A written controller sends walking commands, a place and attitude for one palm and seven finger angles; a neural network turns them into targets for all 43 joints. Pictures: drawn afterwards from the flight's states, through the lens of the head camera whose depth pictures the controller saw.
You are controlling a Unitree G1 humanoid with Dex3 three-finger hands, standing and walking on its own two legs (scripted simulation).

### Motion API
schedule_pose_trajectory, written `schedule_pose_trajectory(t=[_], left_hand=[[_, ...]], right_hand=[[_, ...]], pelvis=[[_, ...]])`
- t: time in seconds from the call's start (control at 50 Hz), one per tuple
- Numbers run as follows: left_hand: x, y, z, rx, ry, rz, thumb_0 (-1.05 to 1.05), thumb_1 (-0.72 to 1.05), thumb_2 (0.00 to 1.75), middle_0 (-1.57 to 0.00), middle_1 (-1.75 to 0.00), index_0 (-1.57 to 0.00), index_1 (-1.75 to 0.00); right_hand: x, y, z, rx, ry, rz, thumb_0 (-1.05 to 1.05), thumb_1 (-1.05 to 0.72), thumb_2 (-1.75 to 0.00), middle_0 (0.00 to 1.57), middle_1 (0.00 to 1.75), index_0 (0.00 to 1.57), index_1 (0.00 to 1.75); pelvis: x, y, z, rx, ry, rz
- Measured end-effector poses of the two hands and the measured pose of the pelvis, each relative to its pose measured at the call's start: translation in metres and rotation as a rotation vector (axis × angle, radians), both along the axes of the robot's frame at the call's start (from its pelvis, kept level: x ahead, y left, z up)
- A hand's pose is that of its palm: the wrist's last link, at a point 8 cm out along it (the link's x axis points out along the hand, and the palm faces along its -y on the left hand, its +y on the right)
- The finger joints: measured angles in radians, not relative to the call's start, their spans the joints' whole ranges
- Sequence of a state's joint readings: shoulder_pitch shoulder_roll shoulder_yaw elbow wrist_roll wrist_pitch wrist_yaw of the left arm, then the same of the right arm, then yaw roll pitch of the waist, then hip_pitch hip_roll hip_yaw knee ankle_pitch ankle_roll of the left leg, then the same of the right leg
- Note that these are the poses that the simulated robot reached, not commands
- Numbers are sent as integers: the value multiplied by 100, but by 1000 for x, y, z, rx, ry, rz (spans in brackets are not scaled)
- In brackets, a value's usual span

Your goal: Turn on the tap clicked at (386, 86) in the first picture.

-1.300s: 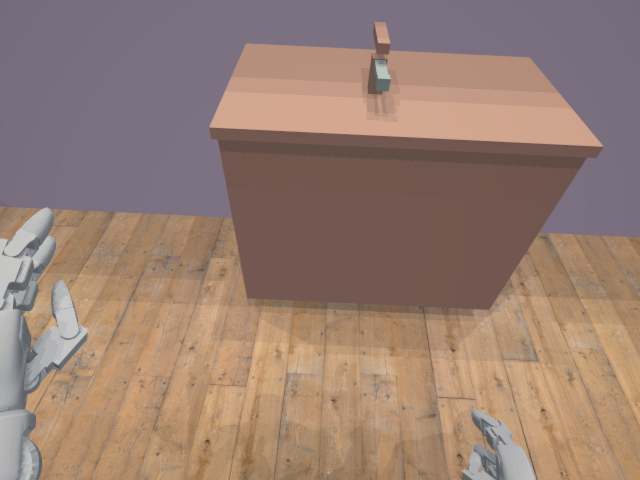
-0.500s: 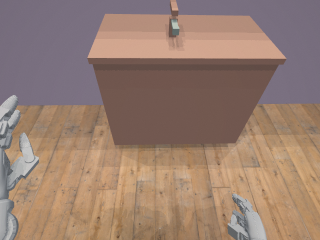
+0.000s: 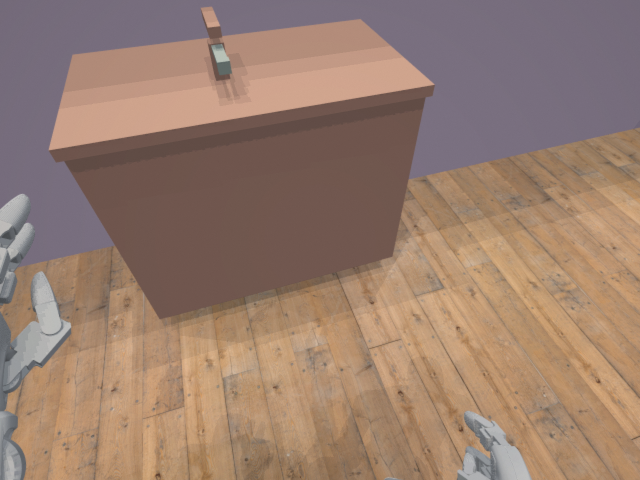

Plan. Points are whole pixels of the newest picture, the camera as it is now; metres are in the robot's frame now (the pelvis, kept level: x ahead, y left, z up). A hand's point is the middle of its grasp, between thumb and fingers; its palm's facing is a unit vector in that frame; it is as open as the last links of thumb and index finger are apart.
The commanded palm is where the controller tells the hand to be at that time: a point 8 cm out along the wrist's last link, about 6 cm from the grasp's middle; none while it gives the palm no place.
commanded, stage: walk to a spot facing it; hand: left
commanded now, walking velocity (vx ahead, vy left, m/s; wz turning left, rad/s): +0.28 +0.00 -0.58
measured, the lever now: (223, 65) +0.89 +0.31 +0.10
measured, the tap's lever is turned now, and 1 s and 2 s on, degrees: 0 0 0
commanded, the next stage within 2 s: take the last steps up to it in 0.54 s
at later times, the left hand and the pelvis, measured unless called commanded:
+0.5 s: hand (197, 256) +0.27 +0.15 +0.20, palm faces +0.34 -0.83 -0.45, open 7.4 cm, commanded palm +0.22 +0.19 +0.19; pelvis +0.04 -0.07 +0.01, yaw -5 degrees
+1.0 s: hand (234, 221) +0.34 +0.13 +0.17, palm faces +0.46 -0.78 -0.43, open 7.4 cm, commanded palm +0.29 +0.17 +0.19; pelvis +0.14 -0.11 +0.00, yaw +2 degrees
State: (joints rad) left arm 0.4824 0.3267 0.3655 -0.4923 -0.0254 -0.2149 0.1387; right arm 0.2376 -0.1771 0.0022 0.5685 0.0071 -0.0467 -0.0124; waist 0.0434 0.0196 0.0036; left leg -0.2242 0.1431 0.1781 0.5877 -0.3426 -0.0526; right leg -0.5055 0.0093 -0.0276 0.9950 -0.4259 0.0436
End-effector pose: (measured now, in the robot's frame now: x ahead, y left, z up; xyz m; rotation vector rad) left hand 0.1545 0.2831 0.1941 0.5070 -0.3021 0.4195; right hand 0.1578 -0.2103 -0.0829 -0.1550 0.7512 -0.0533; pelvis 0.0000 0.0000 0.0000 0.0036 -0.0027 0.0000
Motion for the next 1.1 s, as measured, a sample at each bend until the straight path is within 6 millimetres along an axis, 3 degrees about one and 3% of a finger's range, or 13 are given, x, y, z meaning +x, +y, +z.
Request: schedule_pose_trajectory(t=[0.08, 0.14, 0.24, 0.32, 0.42, 0.52, 0.66, 0.74, 0.84, 0.9, 0.98, 1.1], left_hand=[[32, -35, -2, 32, -5, -87, 1, 89, 90, -21, -30, -21, -30], [56, -65, -11, 62, -6, -152, 1, 89, 90, -21, -30, -21, -30], [70, -103, -16, 34, 57, -248, 1, 89, 89, -21, -30, -21, -30], [68, -117, 2, 100, 76, -299, 1, 88, 89, -22, -30, -22, -30], [72, -111, 27, 145, -14, -263, 1, 88, 89, -22, -30, -22, -30], [80, -90, 16, 54, -39, -147, 1, 88, 89, -22, -30, -22, -30], [102, -74, -17, -81, -49, -68, 1, 89, 90, -21, -30, -21, -30], [119, -80, -6, -39, -35, -83, 2, 89, 90, -21, -30, -21, -30], [124, -95, 20, 52, -47, -89, 2, 89, 90, -21, -30, -21, -30], [128, -103, 19, 88, -17, -50, 1, 89, 90, -21, -30, -21, -30], [141, -113, 0, 42, 19, 8, 1, 89, 90, -21, -30, -21, -30], [171, -119, -16, -54, 75, 25, 1, 88, 89, -21, -30, -21, -30]], right_hand=[[-18, -21, -11, 33, -6, -54, 1, -91, -90, 20, 30, 20, 30], [-32, -47, -29, 35, 9, -98, 1, -90, -90, 20, 30, 20, 30], [-60, -96, -26, -22, 105, -209, 1, -91, -90, 20, 30, 20, 30], [-75, -126, -9, -75, 140, -283, 1, -91, -90, 20, 30, 20, 30], [-73, -143, 3, -125, 154, -301, 1, -91, -90, 20, 30, 20, 29], [-43, -139, 4, -134, 121, -271, 1, -91, -90, 20, 30, 20, 29], [36, -105, 2, -120, 27, -162, 1, -91, -90, 20, 30, 20, 30], [78, -77, 6, -50, -42, -91, 1, -91, -90, 20, 30, 20, 30], [110, -59, 7, 49, -67, -30, 1, -91, -90, 20, 30, 20, 30], [124, -65, -2, 82, -59, -17, 1, -90, -90, 20, 30, 21, 30], [138, -91, -22, 48, 12, 3, 1, -90, -90, 21, 30, 21, 30], [153, -139, -9, -82, 111, -19, 1, -91, -90, 20, 30, 20, 30]], pelvis=[[1, -21, -5, -11, 3, -61], [-3, -40, -18, -18, -1, -79], [-3, -56, -9, 4, -4, -121], [6, -65, 3, 8, 6, -131], [21, -73, 10, 18, 5, -113], [45, -72, 9, 17, -3, -83], [77, -64, -5, 36, -29, -56], [84, -67, -1, 16, -31, -30], [100, -81, 4, -9, -20, -24], [115, -95, 0, -10, -17, -16], [133, -109, -7, -8, -22, 21], [161, -117, 8, 21, -5, 34]])
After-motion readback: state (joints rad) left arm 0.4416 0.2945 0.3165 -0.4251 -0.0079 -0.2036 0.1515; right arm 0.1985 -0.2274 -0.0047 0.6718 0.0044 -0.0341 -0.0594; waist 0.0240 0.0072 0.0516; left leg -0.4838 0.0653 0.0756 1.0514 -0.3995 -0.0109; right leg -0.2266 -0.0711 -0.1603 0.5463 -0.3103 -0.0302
